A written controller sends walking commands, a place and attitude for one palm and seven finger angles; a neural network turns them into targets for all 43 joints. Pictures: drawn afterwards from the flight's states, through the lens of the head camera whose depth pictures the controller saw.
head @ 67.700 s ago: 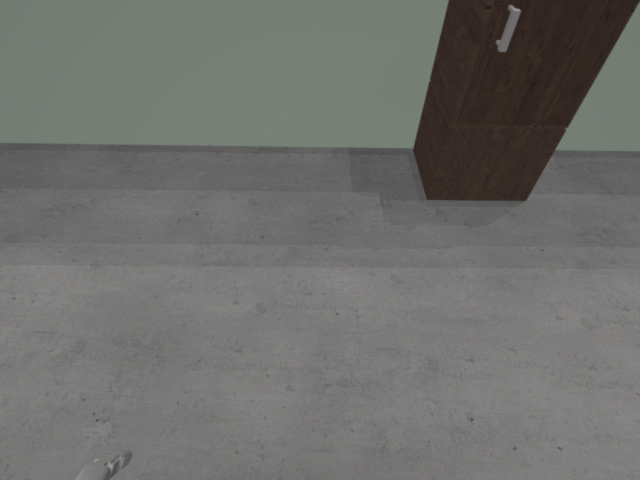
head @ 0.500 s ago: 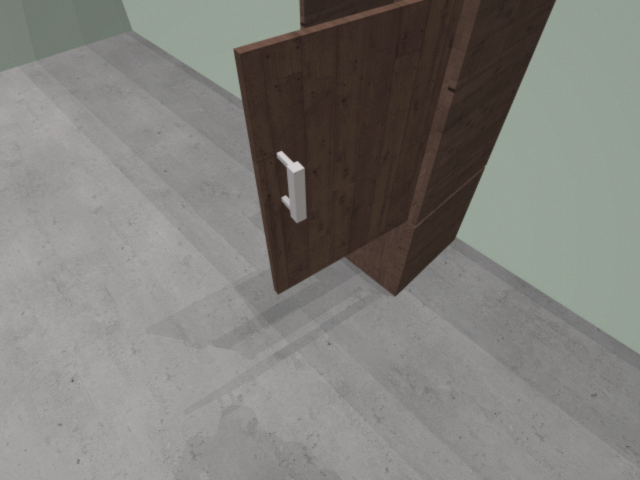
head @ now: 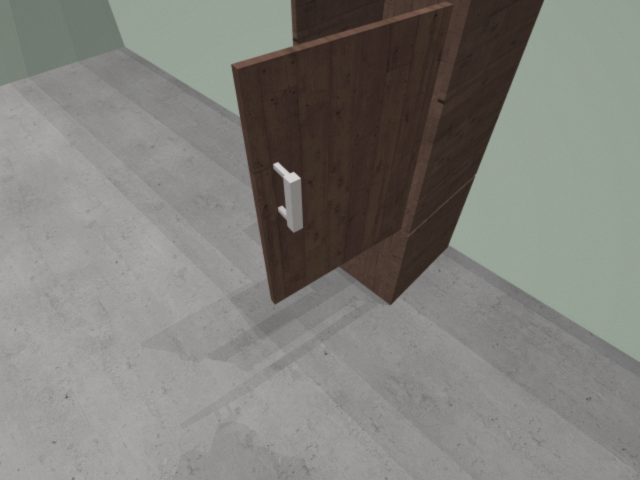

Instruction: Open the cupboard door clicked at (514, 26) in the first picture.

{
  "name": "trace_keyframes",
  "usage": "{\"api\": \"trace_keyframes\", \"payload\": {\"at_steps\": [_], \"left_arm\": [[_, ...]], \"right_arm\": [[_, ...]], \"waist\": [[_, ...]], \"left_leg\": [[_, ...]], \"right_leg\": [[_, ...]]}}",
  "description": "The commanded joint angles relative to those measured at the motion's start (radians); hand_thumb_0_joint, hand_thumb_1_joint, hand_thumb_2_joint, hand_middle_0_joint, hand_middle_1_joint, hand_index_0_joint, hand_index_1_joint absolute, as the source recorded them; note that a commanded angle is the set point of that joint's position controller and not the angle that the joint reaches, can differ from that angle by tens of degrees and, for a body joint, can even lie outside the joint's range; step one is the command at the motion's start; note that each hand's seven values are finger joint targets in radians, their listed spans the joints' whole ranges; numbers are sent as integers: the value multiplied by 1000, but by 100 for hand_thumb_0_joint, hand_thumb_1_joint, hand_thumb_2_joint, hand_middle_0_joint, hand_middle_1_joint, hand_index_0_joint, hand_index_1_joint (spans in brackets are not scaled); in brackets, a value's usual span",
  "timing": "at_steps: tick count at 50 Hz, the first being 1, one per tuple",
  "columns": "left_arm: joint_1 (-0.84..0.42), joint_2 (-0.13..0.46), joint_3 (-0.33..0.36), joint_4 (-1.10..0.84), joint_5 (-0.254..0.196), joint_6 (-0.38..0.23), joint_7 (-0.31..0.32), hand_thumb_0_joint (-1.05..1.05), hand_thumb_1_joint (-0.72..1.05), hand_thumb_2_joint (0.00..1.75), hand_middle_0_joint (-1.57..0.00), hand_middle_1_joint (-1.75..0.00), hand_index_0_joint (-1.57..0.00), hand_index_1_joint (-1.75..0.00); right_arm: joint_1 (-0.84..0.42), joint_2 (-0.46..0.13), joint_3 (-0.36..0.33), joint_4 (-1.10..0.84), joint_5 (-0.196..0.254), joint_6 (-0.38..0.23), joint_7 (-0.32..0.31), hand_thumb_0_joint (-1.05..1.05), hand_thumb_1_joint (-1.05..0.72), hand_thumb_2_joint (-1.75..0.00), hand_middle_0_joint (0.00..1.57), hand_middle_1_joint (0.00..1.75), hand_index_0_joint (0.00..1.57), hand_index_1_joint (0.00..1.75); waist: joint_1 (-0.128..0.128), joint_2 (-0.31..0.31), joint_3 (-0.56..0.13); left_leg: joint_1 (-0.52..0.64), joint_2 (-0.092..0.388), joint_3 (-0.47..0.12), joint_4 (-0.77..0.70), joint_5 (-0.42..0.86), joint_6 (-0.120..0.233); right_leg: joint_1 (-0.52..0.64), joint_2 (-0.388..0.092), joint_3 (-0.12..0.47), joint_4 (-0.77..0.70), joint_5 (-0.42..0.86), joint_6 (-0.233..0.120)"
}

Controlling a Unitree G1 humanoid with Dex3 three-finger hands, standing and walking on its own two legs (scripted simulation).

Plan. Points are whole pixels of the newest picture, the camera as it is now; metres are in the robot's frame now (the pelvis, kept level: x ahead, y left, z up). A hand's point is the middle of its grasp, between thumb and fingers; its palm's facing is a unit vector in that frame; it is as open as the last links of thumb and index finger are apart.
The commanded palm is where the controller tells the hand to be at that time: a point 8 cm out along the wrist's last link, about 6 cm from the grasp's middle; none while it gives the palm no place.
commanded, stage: let the arm hang, fingers relaxed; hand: left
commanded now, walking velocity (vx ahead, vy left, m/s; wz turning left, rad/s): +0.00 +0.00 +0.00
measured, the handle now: (287, 197) +0.57 +0.09 +0.00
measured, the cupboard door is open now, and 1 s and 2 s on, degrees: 80 80 80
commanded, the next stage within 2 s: look to check the result in 0.02 s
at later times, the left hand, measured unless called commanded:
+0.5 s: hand out of the picture +0.06 +0.24 -0.16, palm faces -0.02 -0.95 -0.31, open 7.4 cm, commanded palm none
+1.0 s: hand out of the picture +0.09 +0.23 -0.16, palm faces -0.02 -0.95 -0.30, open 7.4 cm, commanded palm none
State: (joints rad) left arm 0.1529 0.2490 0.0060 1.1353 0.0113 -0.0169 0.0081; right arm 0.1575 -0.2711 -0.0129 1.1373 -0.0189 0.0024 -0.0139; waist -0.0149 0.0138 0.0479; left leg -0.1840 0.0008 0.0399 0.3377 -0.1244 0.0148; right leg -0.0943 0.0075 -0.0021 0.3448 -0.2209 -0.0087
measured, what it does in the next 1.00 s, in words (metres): stands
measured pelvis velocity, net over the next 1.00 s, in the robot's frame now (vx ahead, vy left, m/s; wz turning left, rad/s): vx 0.03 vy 0.00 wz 0.00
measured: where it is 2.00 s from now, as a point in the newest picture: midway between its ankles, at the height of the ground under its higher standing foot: outside the picture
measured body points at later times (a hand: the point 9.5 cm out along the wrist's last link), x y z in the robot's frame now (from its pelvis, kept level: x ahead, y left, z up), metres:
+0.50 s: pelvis +0.01 +0.01 +0.00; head +0.04 +0.00 +0.45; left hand +0.06 +0.29 -0.14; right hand +0.07 -0.27 -0.15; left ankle +0.04 +0.11 -0.75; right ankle -0.02 -0.11 -0.75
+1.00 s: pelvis +0.03 +0.00 +0.00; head +0.05 +0.00 +0.45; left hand +0.09 +0.28 -0.14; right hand +0.09 -0.28 -0.14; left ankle +0.04 +0.11 -0.75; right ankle -0.02 -0.11 -0.75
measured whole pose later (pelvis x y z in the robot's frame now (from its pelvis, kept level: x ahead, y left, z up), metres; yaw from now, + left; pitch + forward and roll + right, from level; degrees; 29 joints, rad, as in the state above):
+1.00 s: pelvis +0.03 +0.00 +0.00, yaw +0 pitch -1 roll +0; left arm 0.14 0.29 0.01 1.14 0.01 -0.02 0.01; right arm 0.12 -0.30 -0.01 1.14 -0.01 -0.01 -0.01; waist -0.01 0.00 0.05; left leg -0.14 -0.01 0.04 0.30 -0.15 0.02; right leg -0.04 -0.01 0.00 0.29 -0.24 0.00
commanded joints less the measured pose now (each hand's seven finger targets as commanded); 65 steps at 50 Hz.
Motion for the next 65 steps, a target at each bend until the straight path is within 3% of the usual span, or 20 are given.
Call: {"api": "trace_keyframes", "payload": {"at_steps": [1, 19, 25, 48, 65], "left_arm": [[11, 188, 34, -39, -2, -15, 13, 0, 90, 90, -20, -30, -20, -30], [-2, 205, 30, -29, -3, -15, 12, 0, 90, 90, -20, -30, -20, -30], [-1, 214, 32, -32, -2, -19, 13, 0, 90, 90, -20, -30, -20, -30], [-12, 221, 32, -36, -4, -19, 14, 0, 90, 90, -20, -30, -20, -30], [1, 221, 34, -37, -4, -24, 19, 0, 90, 90, -20, -30, -20, -30]], "right_arm": [[-16, -154, -23, -45, -3, -19, -9, 0, -90, -90, 20, 30, 20, 30], [-31, -185, -23, -44, 0, -21, -10, 0, -90, -90, 20, 30, 20, 30], [-42, -196, -26, -49, 1, -23, -10, 0, -90, -90, 20, 30, 20, 30], [-52, -200, -22, -47, 1, -26, -10, 0, -90, -90, 20, 30, 20, 30], [-41, -196, -22, -47, 2, -24, -14, 0, -90, -90, 20, 30, 20, 30]], "waist": [[5, 8, -40], [2, 1, -59], [4, -27, -69], [4, 0, -77], [5, -25, -85]], "left_leg": [[77, 113, -120, -49, 66, 14], [106, 121, -126, -59, 104, 16], [124, 122, -125, -50, 141, 19], [142, 121, -121, -54, 201, 14], [158, 122, -110, -35, 229, 13]], "right_leg": [[-69, -115, 88, -82, 73, -36], [-47, -120, 85, -90, 100, -32], [-43, -122, 83, -92, 135, -30], [-6, -132, 75, -95, 196, -28], [7, -131, 79, -95, 278, -32]]}}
